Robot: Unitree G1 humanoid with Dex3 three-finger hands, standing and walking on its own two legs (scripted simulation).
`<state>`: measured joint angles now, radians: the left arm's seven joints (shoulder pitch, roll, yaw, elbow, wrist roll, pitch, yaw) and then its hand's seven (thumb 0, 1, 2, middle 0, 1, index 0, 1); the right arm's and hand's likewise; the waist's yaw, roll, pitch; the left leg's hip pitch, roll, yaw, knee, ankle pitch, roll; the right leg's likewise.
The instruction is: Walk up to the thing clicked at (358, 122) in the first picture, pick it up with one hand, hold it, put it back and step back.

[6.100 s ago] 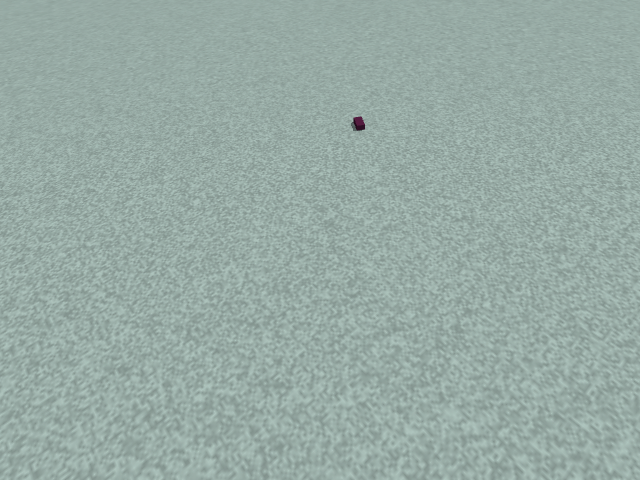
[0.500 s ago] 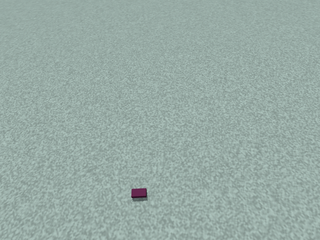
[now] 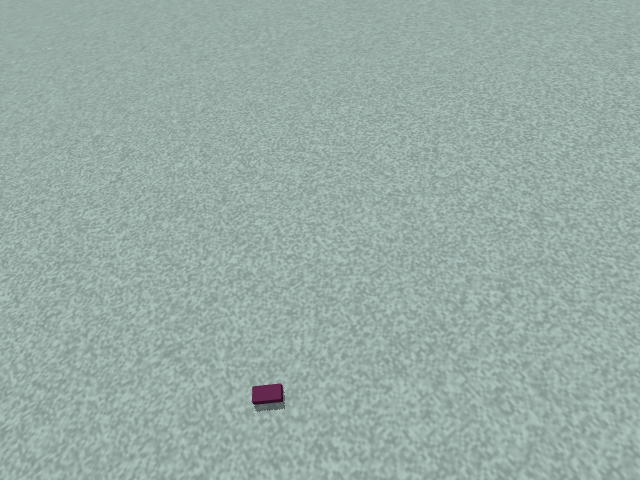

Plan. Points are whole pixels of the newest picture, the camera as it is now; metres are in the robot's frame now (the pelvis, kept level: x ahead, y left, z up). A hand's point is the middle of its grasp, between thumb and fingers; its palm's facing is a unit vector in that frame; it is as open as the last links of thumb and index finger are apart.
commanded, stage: walk up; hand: left
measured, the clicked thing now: (267, 394) +0.46 +0.28 -0.75
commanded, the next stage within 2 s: stand in 1.18 s
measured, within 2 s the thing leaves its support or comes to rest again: neither
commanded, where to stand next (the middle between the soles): +0.09 -0.01 m, yaw +3 degrees
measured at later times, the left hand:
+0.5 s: hand out of the picture +0.14 +0.27 -0.13, palm faces +0.00 -0.93 -0.37, open 7.4 cm
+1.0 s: hand out of the picture +0.08 +0.27 -0.14, palm faces +0.05 -0.94 -0.34, open 7.4 cm
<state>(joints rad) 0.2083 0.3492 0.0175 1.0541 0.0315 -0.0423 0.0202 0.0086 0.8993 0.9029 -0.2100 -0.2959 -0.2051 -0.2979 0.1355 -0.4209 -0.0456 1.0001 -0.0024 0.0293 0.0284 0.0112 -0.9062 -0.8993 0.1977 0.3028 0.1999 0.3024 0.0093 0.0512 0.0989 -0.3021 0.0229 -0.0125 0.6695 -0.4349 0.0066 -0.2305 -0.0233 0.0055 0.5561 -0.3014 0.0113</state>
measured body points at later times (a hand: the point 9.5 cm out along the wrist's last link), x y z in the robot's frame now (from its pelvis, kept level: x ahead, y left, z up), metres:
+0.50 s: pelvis +0.01 +0.01 +0.01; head +0.03 +0.01 +0.46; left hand +0.14 +0.32 -0.11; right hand +0.12 -0.29 -0.12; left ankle +0.02 +0.14 -0.73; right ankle +0.00 -0.13 -0.73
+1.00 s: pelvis +0.01 +0.01 +0.01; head +0.03 +0.01 +0.46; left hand +0.08 +0.31 -0.12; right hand +0.10 -0.29 -0.12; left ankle +0.02 +0.14 -0.73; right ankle +0.00 -0.13 -0.73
